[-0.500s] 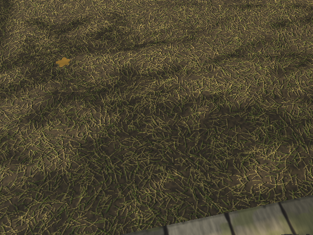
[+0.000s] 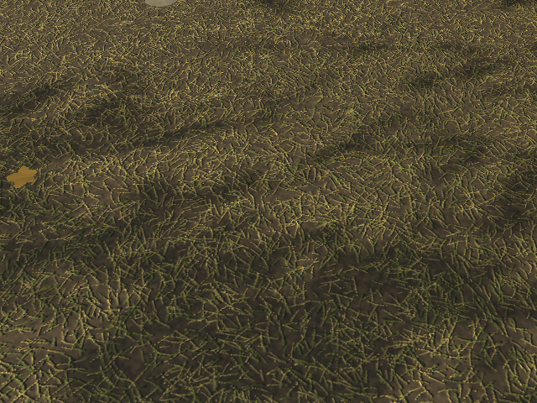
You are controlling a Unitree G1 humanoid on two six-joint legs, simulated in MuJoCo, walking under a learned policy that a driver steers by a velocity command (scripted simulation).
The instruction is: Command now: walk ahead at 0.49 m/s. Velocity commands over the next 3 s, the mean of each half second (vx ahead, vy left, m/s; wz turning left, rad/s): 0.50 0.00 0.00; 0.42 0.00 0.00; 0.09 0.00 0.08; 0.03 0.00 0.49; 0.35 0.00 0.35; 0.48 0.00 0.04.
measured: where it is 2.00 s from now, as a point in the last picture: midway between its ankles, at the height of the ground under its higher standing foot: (261, 356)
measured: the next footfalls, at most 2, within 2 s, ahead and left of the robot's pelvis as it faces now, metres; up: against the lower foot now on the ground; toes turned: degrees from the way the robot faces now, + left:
right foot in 0.22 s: +0.31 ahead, -0.15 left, +0.00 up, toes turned -1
left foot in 0.74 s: +0.60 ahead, +0.09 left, +0.00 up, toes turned +2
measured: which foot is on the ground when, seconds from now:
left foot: down 0.00-0.24, up 0.26-0.72, down 0.74-1.00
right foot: up 0.00-0.20, down 0.22-0.76, up 0.78-1.00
